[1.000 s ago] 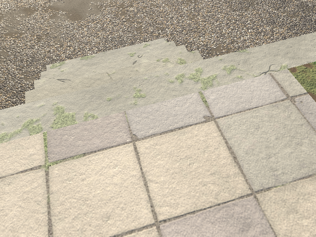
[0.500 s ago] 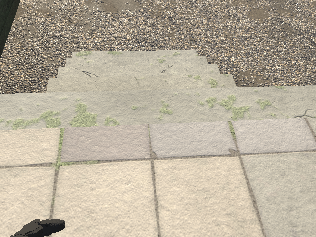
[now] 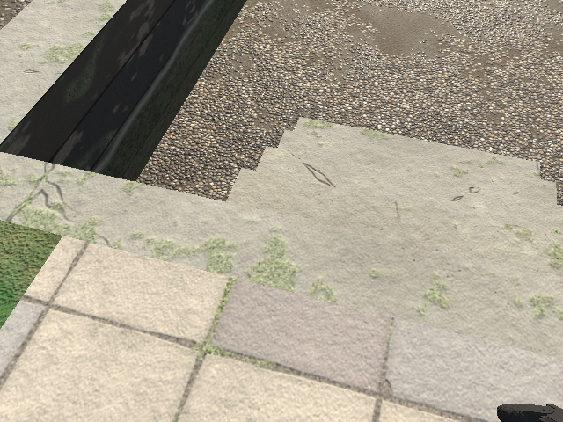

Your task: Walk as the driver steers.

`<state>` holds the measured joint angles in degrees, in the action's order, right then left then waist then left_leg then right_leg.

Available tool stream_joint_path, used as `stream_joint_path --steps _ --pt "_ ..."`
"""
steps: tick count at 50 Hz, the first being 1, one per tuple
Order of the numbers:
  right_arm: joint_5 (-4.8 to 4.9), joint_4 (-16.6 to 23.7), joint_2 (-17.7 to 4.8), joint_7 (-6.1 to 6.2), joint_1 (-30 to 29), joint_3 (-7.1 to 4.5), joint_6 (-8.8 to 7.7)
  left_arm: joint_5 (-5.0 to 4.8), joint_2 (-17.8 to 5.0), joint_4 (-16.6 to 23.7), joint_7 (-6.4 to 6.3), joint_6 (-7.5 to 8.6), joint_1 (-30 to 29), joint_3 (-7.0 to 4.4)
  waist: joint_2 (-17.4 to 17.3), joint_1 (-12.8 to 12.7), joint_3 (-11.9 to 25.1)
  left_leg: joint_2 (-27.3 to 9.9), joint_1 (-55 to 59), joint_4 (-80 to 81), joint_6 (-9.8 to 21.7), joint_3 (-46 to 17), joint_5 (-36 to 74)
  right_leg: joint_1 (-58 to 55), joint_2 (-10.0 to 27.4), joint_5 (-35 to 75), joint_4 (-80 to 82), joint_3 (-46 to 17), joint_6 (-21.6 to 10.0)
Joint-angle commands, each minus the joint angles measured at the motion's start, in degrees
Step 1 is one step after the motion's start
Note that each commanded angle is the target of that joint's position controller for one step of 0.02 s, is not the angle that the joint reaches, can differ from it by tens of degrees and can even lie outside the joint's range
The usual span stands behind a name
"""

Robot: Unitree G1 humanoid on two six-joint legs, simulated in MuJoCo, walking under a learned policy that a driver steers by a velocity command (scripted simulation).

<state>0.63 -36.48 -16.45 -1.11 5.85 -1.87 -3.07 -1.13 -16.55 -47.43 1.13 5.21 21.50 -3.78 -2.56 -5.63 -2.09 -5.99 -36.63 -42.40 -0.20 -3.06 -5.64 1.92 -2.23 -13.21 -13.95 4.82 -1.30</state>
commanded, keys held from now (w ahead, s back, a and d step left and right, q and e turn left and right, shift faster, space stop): w+e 0.86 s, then w+q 0.14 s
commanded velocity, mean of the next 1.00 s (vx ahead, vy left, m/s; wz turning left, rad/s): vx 0.50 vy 0.00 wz -0.41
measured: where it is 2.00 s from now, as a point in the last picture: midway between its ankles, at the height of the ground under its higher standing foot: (403, 238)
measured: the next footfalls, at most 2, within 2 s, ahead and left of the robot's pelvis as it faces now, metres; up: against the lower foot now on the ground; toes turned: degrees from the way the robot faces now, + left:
left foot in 0.12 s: +0.25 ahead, +0.15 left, +0.00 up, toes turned -2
right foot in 0.64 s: +0.47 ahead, -0.15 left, +0.00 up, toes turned -23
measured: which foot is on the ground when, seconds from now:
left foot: up 0.00-0.10, down 0.12-0.66, up 0.68-1.00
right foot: down 0.00-0.12, up 0.14-0.62, down 0.64-1.00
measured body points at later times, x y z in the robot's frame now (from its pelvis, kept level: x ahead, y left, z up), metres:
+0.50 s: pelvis +0.26 +0.03 +0.00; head +0.29 +0.02 +0.45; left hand +0.51 +0.23 -0.09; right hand +0.23 -0.26 -0.12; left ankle +0.21 +0.15 -0.74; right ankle +0.39 -0.15 -0.69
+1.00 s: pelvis +0.51 -0.10 +0.00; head +0.53 -0.12 +0.45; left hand +0.70 +0.12 -0.10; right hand +0.57 -0.41 -0.09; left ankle +0.76 -0.03 -0.69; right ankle +0.44 -0.14 -0.74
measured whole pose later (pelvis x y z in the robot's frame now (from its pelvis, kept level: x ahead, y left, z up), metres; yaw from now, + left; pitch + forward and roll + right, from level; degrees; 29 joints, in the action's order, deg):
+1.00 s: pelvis +0.51 -0.10 +0.00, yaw -29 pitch +1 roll +0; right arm -0.1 -40.2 -16.7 -0.6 5.3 -2.6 -4.8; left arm -0.5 -15.4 -41.8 0.1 2.8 18.5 -2.7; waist -2.5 -3.4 -2.5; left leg -5.5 -37.6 -38.9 -2.4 -3.2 5.0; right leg 6.0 -6.7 -13.7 -19.4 -4.9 -5.5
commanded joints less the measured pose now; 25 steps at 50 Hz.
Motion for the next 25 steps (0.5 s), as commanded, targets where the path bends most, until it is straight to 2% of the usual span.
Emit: stream_joint_path --steps 1,3,4,5,6,7,8,9,10,11,12,13,15,17,21,25 --pt "0.35 5.0 -3.2 -0.81 -4.9 -0.44 -1.65 -0.92 -11.0 3.5 -0.18 0.23 -2.3 -2.24 5.3 1.9 -2.3 1.6 5.8 7.4 -0.1 1.5 4.0 5.4 15.2 12.0 5.3 -10.5 -10.2" --pt "0.49 5.4 -4.9 -1.08 -5.0 -1.16 -2.06 -1.01 -11.8 2.7 -0.37 -0.57 -1.1 -2.42 6.1 2.8 -1.7 2.7 8.3 10.9 0.8 1.4 2.1 2.6 16.6 12.5 2.5 -12.3 -9.0" --pt "0.48 5.0 -5.7 -1.08 -3.1 -1.64 -2.25 -0.98 -12.1 2.5 -0.5 -1.0 -1.3 -2.43 6.5 4.4 -0.7 3.5 11.9 12.6 1.5 2.0 1.3 2.1 16.6 14.7 0.0 -12.5 -8.1" --pt "0.32 3.7 -7.1 -0.81 1.5 -2.59 -2.31 -0.87 -11.7 2.4 -0.63 -1.28 -1.6 -2.14 6.3 7.4 2.1 4.8 19.6 14.7 2.6 3.1 0.9 3.1 14.9 20.8 -6.0 -11.1 -6.6" --pt "-0.05 1.7 -9.8 -0.18 9.5 -4.03 -2.21 -0.3 -9.4 2.5 -0.68 -1.24 -1.2 -1.27 5.6 11.2 7.6 3.9 32.0 14.2 4.2 2.5 1.2 7.3 11.5 22.4 -16.8 -8.7 -4.6" --pt "-1.18 0.7 -14.8 0.76 19.6 -5.31 -1.77 1.64 -4.4 4.5 -0.7 -1.09 -0.9 0.65 -3.0 14.6 17.8 -9.4 48.2 12.9 7.9 -11.0 1.2 18.3 6.9 4.7 -36.8 -5.5 -1.6" --pt "-2.13 0.6 -16.7 0.46 19.8 -5.36 -1.39 -0.27 -0.5 5.5 -0.81 -0.38 5.5 1.67 -16.8 10.7 23.9 -18.9 57.6 21.8 14.7 -35.2 -13.7 34.7 0.3 -20.7 -52.7 -8.2 0.6" --pt "-1.48 0.8 -11.0 0.16 17.9 -4.02 -1.55 -1.67 -7.1 4.6 -0.93 -0.34 2.3 0.0 -9.0 12.2 17.7 -17.1 52.6 25.2 13.4 -34.4 -19.7 40.1 2.8 -18.6 -59.0 -12.6 0.7" --pt "-0.77 0.5 -8.4 0.1 14.9 -3.14 -1.75 -2.06 -8.7 5.8 -0.91 -0.45 -1.6 -0.71 -6.9 11.3 10.9 -15.6 46.8 25.6 11.9 -25.4 -17.8 42.4 5.1 -13.4 -59.4 -11.6 0.2" --pt "-0.83 0.4 -6.6 -0.09 11.5 -2.58 -2.01 -1.43 -7.9 5.9 -1.16 -0.76 -3.4 -0.65 -3.8 9.5 7.7 -13.2 40.8 26.8 11.1 -19.5 -11.7 40.5 7.2 -8.9 -57.9 -10.8 0.5" --pt "-1.03 0.1 -5.0 -0.21 9.0 -2.28 -2.29 -0.72 -7.3 6.0 -1.15 -1.23 -4.0 -0.88 -4.0 8.0 5.0 -11.0 36.1 28.6 10.7 -14.3 -7.1 38.7 8.6 -5.6 -55.3 -10.9 0.8" --pt "-1.45 -0.3 -4.5 -0.11 7.6 -2.26 -2.75 -0.81 -6.3 5.7 -0.96 -1.91 -2.9 -0.9 -5.0 6.5 4.3 -10.0 32.8 30.3 10.3 -10.5 -3.9 35.5 9.7 -3.3 -54.3 -11.2 1.2" --pt "-1.49 -1.3 -4.3 0.18 6.6 -2.6 -3.7 -0.92 -4.3 5.8 -0.82 -3.09 -3.0 -0.68 -3.5 5.4 2.9 -9.6 30.1 32.8 10.9 -5.2 2.1 34.2 9.8 -1.1 -53.1 -10.8 1.9" --pt "-1.45 -2.5 -5.4 0.59 6.8 -3.16 -4.16 -0.51 -3.6 7.0 -0.86 -3.78 -5.4 -0.58 -1.7 5.3 0.9 -10.0 29.9 34.2 11.3 -1.3 6.1 36.6 9.9 2.0 -49.7 -11.3 2.4" --pt "-1.36 -4.2 -7.4 1.45 7.8 -3.89 -3.55 -0.23 -2.3 9.1 0.33 -3.52 -11.1 0.07 -0.5 6.8 -1.2 -8.9 31.7 35.3 10.5 6.5 7.8 37.1 9.4 12.0 -36.4 -9.5 2.4" --pt "-0.44 -6.0 -9.6 1.74 10.7 -4.67 -2.37 -0.11 -1.9 12.0 1.8 -3.39 -18.2 0.61 0.8 9.5 -3.6 -9.8 35.1 34.3 9.6 11.3 9.1 36.2 8.5 14.0 -27.3 -5.3 0.8"
Keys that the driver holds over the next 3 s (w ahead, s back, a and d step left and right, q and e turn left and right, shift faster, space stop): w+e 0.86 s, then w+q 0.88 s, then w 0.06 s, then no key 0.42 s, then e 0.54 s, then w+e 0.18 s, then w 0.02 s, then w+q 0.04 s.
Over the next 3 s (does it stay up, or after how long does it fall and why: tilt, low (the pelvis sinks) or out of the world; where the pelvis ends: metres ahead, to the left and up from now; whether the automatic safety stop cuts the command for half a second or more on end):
stays up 1.13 -0.24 -0.18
